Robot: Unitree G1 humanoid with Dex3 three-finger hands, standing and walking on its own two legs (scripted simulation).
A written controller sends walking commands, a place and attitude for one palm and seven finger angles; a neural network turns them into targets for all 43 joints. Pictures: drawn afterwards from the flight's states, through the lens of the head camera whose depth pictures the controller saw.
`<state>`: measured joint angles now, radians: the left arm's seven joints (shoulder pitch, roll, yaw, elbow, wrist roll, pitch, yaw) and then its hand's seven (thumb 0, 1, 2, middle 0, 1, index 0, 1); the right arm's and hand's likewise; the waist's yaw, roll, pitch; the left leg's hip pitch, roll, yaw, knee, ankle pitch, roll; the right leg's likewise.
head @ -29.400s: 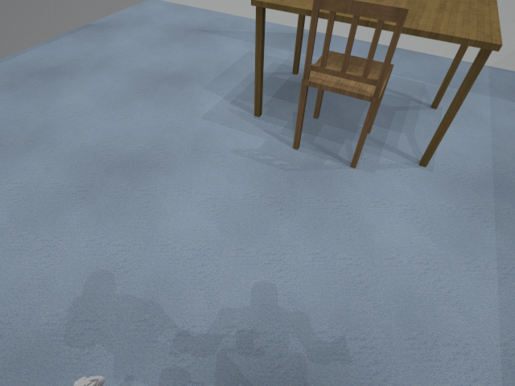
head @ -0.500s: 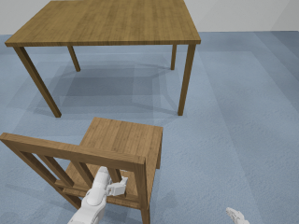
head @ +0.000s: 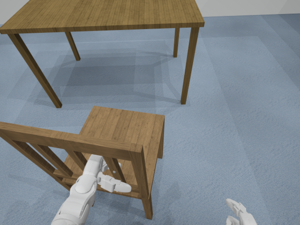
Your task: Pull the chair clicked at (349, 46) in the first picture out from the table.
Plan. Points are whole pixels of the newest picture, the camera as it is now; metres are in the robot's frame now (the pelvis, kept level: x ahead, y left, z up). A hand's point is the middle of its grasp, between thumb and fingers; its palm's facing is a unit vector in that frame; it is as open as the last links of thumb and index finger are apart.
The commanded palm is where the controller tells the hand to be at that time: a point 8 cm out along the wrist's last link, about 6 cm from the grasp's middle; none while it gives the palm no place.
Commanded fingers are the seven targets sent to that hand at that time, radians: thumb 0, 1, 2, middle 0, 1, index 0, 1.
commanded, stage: open the thumb and straighten the fingers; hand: left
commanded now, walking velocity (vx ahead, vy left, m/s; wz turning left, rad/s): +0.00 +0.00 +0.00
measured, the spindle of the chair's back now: (84, 165) +0.31 +0.21 -0.07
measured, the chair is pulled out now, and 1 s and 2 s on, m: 0.64 0.64 0.64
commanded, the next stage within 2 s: draw the fingers out of the gap in 0.32 s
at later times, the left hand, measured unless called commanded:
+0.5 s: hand (112, 172) +0.28 +0.12 -0.05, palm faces -0.14 -0.98 -0.16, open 17.4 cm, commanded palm +0.26 +0.17 -0.02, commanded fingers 0.00 -0.55 0.20 0.00 0.00 0.00 0.00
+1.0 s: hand (106, 204) +0.19 +0.12 -0.04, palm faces -0.14 -0.98 -0.14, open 17.5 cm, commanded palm +0.18 +0.17 -0.02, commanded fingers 0.00 -0.55 0.20 0.00 0.00 0.00 0.00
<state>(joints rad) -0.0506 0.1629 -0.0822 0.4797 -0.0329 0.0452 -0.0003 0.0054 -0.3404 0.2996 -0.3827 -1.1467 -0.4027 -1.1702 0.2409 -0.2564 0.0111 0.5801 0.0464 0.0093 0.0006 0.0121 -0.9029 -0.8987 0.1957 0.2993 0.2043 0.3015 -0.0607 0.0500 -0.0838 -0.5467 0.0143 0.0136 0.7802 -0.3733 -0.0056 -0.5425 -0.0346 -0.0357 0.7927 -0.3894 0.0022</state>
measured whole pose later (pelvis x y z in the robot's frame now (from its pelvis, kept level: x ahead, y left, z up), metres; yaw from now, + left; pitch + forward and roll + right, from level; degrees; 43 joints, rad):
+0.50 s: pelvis +0.01 -0.01 -0.01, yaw +0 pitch +10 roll +0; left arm 0.02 0.18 -0.05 0.35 -0.04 0.11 -0.04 -0.01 -0.54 0.20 -0.02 -0.03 -0.01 -0.03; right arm 0.26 -0.27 0.02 0.54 0.04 -0.03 -0.02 0.01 -0.90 -0.90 0.20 0.30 0.20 0.30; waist -0.06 0.04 -0.12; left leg -0.61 0.02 0.00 0.85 -0.41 -0.01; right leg -0.60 -0.03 -0.05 0.85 -0.43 -0.01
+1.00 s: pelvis +0.01 +0.00 -0.02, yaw +2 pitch +10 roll -1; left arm 0.44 0.20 -0.14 -0.05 -0.01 0.15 -0.03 -0.01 -0.54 0.20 -0.01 0.00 0.00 0.00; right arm 0.27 -0.24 0.04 0.45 0.04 -0.11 -0.04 0.01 -0.90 -0.90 0.20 0.30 0.21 0.30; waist -0.04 0.05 -0.15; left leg -0.65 0.01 -0.02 0.93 -0.46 -0.01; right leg -0.61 -0.04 -0.07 0.91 -0.47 0.00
